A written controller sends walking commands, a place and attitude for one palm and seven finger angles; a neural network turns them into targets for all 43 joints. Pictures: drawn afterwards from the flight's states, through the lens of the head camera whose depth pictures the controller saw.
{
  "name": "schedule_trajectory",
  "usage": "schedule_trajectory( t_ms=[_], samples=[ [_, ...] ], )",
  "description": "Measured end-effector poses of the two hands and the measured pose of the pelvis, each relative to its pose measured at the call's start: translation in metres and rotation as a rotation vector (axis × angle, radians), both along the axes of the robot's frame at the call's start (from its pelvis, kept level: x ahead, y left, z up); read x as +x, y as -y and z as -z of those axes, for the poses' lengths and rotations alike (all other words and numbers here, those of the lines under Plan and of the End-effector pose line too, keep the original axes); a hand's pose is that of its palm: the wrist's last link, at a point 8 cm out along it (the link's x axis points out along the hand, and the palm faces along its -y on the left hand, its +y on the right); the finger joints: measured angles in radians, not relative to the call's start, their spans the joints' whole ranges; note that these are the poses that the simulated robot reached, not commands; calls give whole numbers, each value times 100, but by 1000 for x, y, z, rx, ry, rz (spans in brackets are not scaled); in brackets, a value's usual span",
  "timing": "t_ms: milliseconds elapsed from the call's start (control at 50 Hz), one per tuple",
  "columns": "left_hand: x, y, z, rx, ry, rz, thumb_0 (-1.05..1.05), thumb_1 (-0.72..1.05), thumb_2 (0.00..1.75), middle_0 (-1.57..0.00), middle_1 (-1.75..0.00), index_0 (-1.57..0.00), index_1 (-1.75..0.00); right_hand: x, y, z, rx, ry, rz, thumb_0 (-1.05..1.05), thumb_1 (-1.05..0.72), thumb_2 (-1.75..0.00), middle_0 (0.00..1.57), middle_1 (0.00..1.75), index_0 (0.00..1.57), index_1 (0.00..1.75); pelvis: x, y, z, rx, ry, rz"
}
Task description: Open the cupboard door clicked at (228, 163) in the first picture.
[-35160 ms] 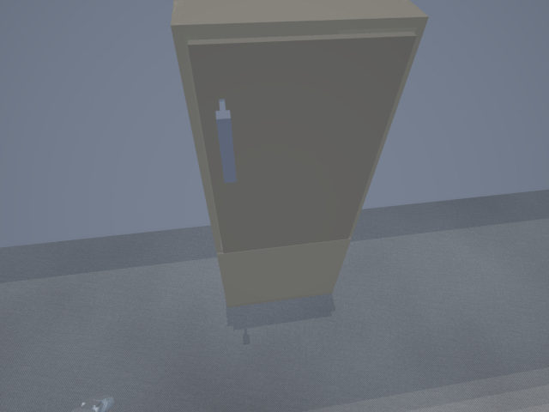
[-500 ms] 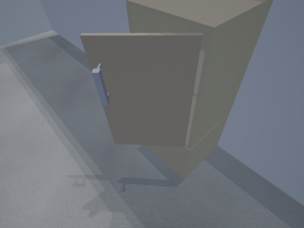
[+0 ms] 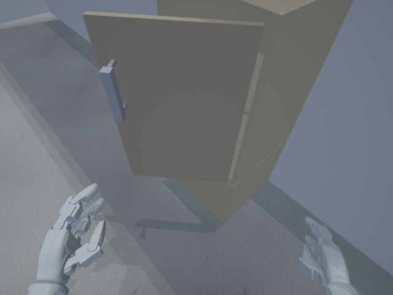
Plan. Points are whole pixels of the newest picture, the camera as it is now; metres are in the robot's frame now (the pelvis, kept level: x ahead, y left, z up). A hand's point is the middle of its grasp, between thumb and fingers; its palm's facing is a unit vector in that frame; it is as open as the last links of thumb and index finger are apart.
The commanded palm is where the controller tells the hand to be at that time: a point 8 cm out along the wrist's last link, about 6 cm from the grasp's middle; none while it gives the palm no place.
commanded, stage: raise the hand with hooked fingers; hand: left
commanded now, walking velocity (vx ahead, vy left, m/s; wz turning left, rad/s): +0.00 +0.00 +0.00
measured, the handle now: (116, 91) +0.56 +0.23 +0.10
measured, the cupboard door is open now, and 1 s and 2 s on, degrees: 43 43 43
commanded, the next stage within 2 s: move the hooked fingers beside the handle in 1.78 s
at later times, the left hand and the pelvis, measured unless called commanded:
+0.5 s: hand (68, 241) +0.21 +0.24 +0.04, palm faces -0.05 -1.00 -0.05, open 11.0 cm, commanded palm +0.17 +0.30 +0.05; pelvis -0.02 +0.01 -0.02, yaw +0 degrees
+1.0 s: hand (29, 208) +0.24 +0.30 +0.10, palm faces +0.02 -1.00 -0.06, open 13.7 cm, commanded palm +0.21 +0.34 +0.10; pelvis -0.01 +0.03 +0.00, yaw +2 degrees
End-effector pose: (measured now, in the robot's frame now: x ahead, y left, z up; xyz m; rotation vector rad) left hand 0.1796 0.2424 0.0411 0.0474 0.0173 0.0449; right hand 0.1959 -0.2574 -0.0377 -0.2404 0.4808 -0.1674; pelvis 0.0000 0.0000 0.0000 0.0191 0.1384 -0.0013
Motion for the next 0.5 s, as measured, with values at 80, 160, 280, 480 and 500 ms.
schedule_trajectory(
  t_ms=[80, 160, 280, 480, 500],
  samples=[
    [-42, -3, 40, -21, -129, 76, 1, 63, 78, -22, -47, -22, -47, 33, -1, -10, -52, 77, -71, 1, -90, -89, 19, 30, 20, 30, -2, 4, 16, -5, -39, -11],
    [-72, -24, 50, -38, -157, -54, 1, 53, 74, -24, -53, -23, -53, 46, -13, 0, -76, 69, -122, 1, -90, -89, 19, 30, 20, 30, -4, 4, 27, -27, -56, -39],
    [-46, -37, 12, 41, 86, -45, 2, 39, 68, -24, -62, -23, -62, 23, -46, 44, -18, -54, -176, 1, -90, -89, 19, 30, 20, 30, -13, 0, 37, -63, -59, -68],
    [10, -47, -1, -3, -110, 121, 1, 16, 58, -26, -77, -26, -77, -66, -55, 63, 110, -220, 6, 1, -90, -89, 20, 30, 20, 30, -17, -14, 19, -43, -45, -17],
    [8, -53, -6, -3, -98, 86, 1, 14, 57, -26, -78, -26, -79, -72, -53, 61, 102, -227, 17, 1, -90, -89, 20, 30, 20, 30, -17, -15, 17, -41, -43, -15]
  ],
)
